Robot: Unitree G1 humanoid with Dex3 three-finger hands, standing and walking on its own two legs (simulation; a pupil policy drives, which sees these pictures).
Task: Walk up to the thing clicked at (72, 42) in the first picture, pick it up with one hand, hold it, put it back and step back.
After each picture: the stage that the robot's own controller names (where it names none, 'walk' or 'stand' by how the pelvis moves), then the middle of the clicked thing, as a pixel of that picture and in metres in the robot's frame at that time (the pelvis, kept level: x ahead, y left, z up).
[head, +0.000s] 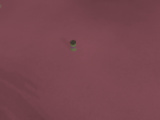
stand; (73, 45) +1.34 +0.17 -0.72
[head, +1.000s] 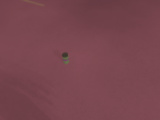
walk; (65, 58) +1.20 +0.31 -0.71
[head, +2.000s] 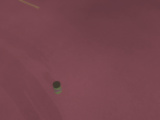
walk; (57, 87) +0.73 +0.30 -0.71
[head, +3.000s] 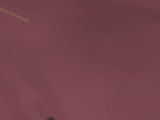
walk; out of the picture +0.44 +0.24 -0.70
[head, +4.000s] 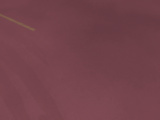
stand; out of the picture +0.35 +0.22 -0.72
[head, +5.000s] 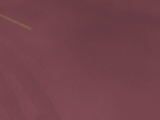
stand; out of the picture +0.35 +0.23 -0.73
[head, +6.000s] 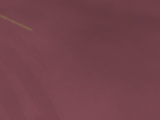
stand; out of the picture +0.34 +0.24 -0.73
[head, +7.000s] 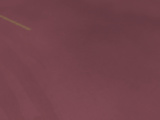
stand; out of the picture +0.34 +0.24 -0.73
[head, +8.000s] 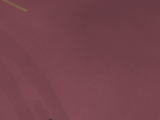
go down; out of the picture +0.36 +0.23 -0.70
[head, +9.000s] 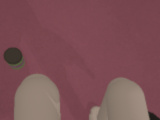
go down; (15, 59) +0.41 +0.28 -0.28
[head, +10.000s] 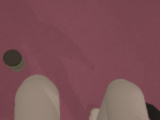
close in; (14, 61) +0.40 +0.28 -0.28
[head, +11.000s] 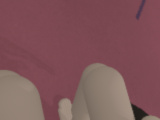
close in; out of the picture +0.38 +0.31 -0.21
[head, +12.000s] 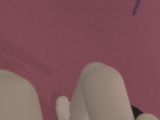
close; out of the picture +0.38 +0.32 -0.21
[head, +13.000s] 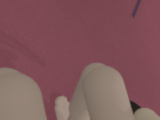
lift; out of the picture +0.37 +0.31 -0.22
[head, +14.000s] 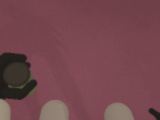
lift; (22, 80) +0.33 +0.21 -0.01
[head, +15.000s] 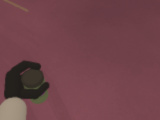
hold; (36, 86) +0.33 +0.18 +0.01
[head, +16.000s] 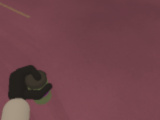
hold; (39, 87) +0.33 +0.17 +0.01
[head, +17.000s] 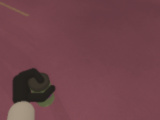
crouch; (42, 90) +0.33 +0.16 +0.00
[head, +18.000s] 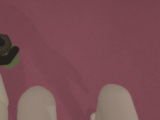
crouch; (4, 52) +0.43 +0.25 -0.09
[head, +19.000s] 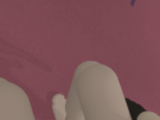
lower; out of the picture +0.40 +0.33 -0.22
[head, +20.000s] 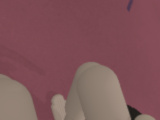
lower; out of the picture +0.40 +0.33 -0.22
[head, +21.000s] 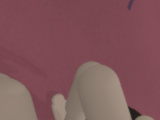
lower; out of the picture +0.40 +0.33 -0.22
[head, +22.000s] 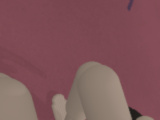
lower; out of the picture +0.40 +0.33 -0.22
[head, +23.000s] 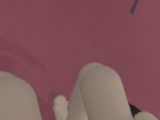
open; out of the picture +0.39 +0.32 -0.22
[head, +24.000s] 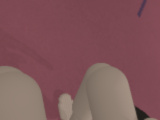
stand; out of the picture +0.39 +0.31 -0.22
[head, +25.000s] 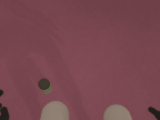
walk; (45, 86) +0.42 +0.23 -0.48
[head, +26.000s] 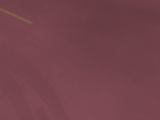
stand; out of the picture +0.38 +0.21 -0.66
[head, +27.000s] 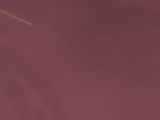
stand; out of the picture +0.38 +0.22 -0.67
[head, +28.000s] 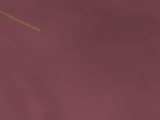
stand; out of the picture +0.39 +0.20 -0.72
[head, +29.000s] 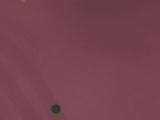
walk; (56, 110) +0.43 +0.18 -0.70
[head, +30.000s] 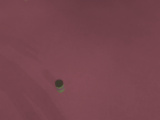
walk; (59, 86) +0.67 +0.24 -0.69
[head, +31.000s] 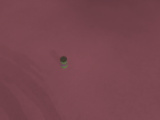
stand; (63, 62) +1.00 +0.22 -0.70
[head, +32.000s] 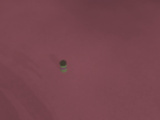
stand; (63, 66) +0.98 +0.23 -0.71
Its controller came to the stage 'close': yes
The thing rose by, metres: 0.72
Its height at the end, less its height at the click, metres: +0.00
